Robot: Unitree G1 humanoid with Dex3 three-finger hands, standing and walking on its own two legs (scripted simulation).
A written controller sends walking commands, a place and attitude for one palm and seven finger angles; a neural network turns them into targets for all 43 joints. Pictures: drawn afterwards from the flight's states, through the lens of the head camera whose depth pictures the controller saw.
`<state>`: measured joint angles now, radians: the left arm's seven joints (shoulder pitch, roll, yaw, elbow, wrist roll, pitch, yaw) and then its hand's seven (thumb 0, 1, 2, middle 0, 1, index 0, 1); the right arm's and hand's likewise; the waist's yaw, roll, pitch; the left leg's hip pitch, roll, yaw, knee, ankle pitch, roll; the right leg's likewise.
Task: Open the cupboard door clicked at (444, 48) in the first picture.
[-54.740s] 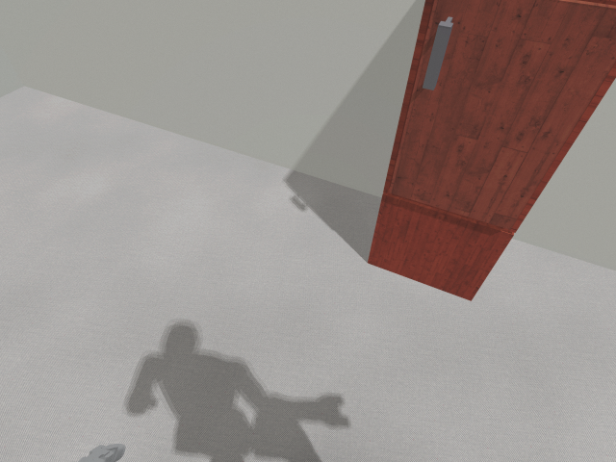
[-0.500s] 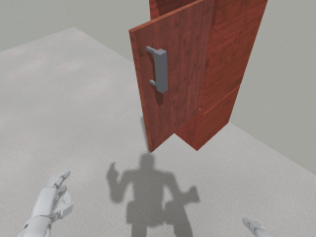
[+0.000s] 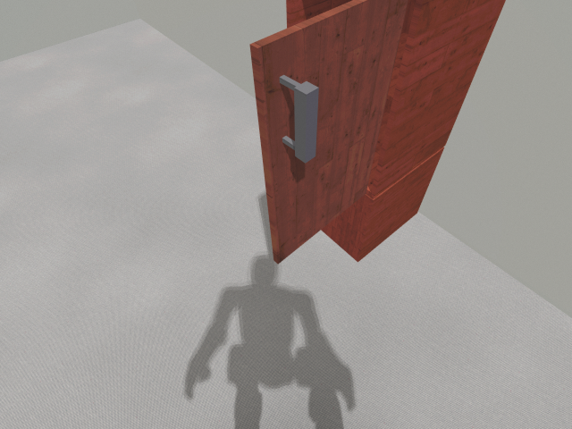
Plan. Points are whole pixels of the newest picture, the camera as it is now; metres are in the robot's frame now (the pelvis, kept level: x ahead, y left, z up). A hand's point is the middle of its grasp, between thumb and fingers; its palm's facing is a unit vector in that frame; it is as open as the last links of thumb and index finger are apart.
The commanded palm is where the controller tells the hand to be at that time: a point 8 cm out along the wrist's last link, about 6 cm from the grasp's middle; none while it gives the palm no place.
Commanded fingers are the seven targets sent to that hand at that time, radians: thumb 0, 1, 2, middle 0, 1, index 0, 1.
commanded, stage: let the arm hang, fingers relaxed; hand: left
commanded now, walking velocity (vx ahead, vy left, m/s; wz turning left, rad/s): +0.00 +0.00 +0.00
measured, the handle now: (296, 119) +0.57 +0.02 +0.12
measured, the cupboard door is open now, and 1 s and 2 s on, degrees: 93 93 93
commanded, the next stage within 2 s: look to check the result in 0.46 s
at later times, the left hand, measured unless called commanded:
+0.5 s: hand out of the picture +0.07 +0.19 -0.16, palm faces +0.01 -0.97 -0.23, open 7.4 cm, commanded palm none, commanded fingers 0.00 0.90 0.90 -0.20 -0.30 -0.20 -0.30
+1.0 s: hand out of the picture +0.07 +0.22 -0.15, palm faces +0.01 -0.95 -0.31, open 7.4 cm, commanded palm none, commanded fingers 0.00 0.90 0.90 -0.20 -0.30 -0.20 -0.30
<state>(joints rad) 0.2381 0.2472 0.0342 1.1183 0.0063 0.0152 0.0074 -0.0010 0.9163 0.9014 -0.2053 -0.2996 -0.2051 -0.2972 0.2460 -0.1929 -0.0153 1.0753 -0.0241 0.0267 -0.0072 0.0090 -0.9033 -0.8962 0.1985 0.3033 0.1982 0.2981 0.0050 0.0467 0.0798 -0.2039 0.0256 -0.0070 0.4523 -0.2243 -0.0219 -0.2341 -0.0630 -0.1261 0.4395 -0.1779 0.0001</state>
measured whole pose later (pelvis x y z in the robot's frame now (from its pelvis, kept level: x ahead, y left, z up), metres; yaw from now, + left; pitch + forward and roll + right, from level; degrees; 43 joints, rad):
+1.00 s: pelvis +0.02 -0.01 +0.01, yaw -1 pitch -2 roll +0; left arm 0.13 0.27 0.04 1.15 0.01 -0.01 0.00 0.00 0.90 0.90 -0.21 -0.30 -0.21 -0.30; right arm 0.16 -0.28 -0.02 1.14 -0.02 0.01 -0.01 0.01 -0.90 -0.90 0.20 0.30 0.20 0.30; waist 0.00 0.03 0.08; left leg -0.12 0.05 0.00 0.34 -0.20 -0.04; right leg -0.16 -0.04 -0.12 0.36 -0.17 -0.01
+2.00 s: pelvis +0.04 -0.01 +0.01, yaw -1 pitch -1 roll +0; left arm 0.11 0.30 0.02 1.14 0.01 -0.02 0.00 0.00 0.90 0.90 -0.21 -0.30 -0.21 -0.30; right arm 0.12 -0.30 -0.01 1.14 -0.02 0.00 -0.01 0.01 -0.90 -0.90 0.20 0.30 0.20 0.30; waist 0.00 0.02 0.06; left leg -0.06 0.05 0.01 0.28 -0.20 -0.04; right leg -0.12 -0.03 -0.11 0.30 -0.16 0.00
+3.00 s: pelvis +0.03 +0.00 +0.00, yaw -7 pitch -1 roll +0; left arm 0.15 0.25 0.04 1.08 0.01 0.04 0.00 0.00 0.90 0.90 -0.20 -0.30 -0.20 -0.30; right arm 0.14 -0.23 -0.03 1.05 -0.02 0.03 -0.03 0.01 -0.90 -0.90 0.20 0.30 0.20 0.30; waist 0.01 0.00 0.09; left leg -0.14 0.07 0.12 0.45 -0.29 -0.03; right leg -0.24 -0.02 -0.01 0.47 -0.21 0.00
